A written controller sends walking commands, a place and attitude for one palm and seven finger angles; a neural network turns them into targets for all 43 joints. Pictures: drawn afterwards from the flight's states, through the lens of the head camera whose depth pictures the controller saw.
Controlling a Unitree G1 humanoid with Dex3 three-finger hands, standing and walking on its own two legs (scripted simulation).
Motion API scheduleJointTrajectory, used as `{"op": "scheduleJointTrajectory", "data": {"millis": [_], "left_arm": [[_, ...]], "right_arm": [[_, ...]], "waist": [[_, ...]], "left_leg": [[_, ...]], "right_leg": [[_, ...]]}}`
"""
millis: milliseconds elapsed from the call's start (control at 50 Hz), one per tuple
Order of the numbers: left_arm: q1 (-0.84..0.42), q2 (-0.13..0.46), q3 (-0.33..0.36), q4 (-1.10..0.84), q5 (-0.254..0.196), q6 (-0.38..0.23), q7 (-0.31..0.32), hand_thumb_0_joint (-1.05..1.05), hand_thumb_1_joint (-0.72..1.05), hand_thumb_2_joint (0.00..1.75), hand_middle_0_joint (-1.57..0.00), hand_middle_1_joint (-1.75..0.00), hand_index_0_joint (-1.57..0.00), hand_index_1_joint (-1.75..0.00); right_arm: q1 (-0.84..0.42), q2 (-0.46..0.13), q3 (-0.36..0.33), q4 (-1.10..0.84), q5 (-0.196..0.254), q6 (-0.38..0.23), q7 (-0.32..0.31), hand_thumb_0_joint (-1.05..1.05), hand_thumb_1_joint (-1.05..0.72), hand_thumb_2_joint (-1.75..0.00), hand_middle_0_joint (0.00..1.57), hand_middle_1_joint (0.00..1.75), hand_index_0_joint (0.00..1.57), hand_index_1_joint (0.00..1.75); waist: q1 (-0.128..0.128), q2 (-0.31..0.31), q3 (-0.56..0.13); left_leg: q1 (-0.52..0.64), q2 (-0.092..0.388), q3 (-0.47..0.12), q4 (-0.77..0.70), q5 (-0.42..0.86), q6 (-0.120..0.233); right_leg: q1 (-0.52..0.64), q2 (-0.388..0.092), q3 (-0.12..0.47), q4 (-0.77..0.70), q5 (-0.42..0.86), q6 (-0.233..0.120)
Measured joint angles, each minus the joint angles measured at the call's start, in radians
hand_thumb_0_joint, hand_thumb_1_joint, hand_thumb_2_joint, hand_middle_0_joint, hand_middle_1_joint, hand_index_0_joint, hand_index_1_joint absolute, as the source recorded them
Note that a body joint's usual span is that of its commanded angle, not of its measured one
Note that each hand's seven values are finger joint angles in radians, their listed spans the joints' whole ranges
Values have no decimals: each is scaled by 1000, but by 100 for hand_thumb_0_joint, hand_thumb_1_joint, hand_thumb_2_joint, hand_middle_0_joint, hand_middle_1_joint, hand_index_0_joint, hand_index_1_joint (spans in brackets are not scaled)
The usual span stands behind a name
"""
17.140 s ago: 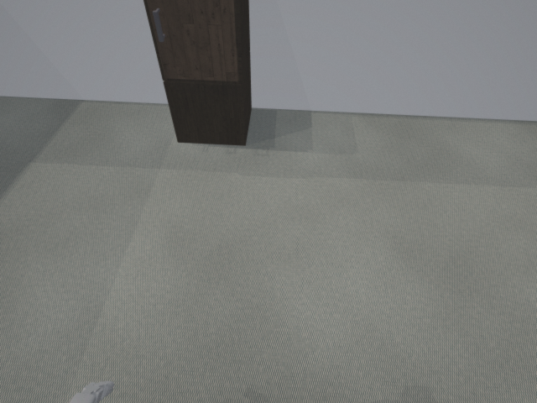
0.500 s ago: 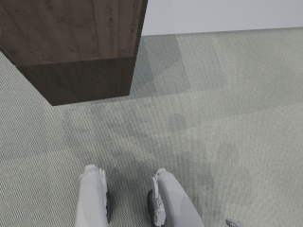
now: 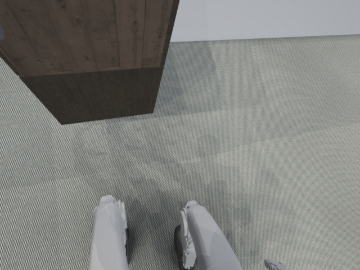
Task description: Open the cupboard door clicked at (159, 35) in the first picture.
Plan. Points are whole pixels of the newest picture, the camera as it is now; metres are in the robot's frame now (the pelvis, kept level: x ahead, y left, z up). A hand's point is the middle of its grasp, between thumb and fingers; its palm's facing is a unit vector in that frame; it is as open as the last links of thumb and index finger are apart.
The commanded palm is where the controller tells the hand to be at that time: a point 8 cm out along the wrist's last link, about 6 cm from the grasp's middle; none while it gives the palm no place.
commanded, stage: move the hooked fingers beside the handle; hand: left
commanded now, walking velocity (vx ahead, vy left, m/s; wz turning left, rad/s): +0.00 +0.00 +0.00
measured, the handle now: out of the picture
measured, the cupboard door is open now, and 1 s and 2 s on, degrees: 0 0 0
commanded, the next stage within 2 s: slide the fingers in behind the handle in 0.26 s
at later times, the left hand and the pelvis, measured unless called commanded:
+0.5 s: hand out of the picture +0.50 +0.38 +0.07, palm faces +0.21 -0.98 -0.02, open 14.0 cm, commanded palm +0.51 +0.38 +0.07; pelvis +0.00 +0.00 -0.01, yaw +0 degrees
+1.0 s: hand out of the picture +0.51 +0.33 +0.08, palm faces +0.18 -0.98 -0.02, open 14.0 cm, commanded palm +0.51 +0.34 +0.07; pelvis +0.00 +0.00 +0.01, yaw +1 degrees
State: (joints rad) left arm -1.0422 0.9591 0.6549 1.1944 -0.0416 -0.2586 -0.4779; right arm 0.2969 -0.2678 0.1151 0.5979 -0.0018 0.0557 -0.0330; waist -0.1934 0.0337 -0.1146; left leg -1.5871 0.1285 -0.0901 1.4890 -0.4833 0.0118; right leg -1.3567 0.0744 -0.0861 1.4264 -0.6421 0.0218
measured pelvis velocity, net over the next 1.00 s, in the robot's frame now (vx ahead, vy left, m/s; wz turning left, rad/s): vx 0.00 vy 0.00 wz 0.02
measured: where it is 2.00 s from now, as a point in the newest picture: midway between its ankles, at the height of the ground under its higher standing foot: (153, 255)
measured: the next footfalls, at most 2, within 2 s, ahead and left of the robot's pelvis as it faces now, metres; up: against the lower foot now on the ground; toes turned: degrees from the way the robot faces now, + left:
none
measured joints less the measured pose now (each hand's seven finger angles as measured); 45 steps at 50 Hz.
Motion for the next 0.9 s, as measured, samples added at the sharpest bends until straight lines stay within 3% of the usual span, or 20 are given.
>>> {"op": "scheduleJointTrajectory", "data": {"millis": [120,300,460,620,720,900], "left_arm": [[-2,19,-30,48,-11,12,-32,-1,-50,30,-30,-120,-30,-120],[16,1,20,16,-15,-27,-30,-1,-50,30,-30,-120,-30,-120],[6,24,12,17,-4,-2,-33,-1,-50,30,-30,-120,-30,-120],[19,-56,-41,-58,-40,3,-35,-1,-50,30,-30,-120,-29,-120],[48,-105,-64,-54,-30,23,2,-1,-50,30,-30,-120,-30,-120],[73,-152,-57,-46,-28,-49,70,-1,-50,30,-30,-120,-30,-120]], "right_arm": [[16,-8,3,-6,4,-3,-9,0,-90,-90,20,30,21,30],[2,-15,-5,-1,0,-2,-6,0,-90,-90,20,30,21,30],[-4,-13,-2,-4,0,-1,-7,0,-90,-90,20,30,21,30],[0,4,-13,13,-4,0,3,0,-90,-90,20,30,21,30],[5,8,-16,2,-5,-6,7,0,-90,-90,20,30,21,30],[7,7,-24,13,-10,-17,16,0,-90,-90,20,30,21,30]], "waist": [[2,3,-5],[-3,-6,-2],[-2,-9,4],[15,-7,-10],[15,-1,-18],[8,4,-22]], "left_leg": [[3,-1,3,-2,-1,2],[-19,1,0,19,-6,1],[-32,-1,-4,25,-5,3],[-8,-9,-4,3,0,3],[26,-9,4,-22,6,3],[66,-4,16,-45,10,-2]], "right_leg": [[2,-1,2,-1,-2,1],[-19,2,2,19,-7,1],[-29,1,-2,24,-6,3],[-3,-6,-4,1,-2,3],[27,-7,3,-23,6,3],[55,-5,14,-36,11,-1]]}}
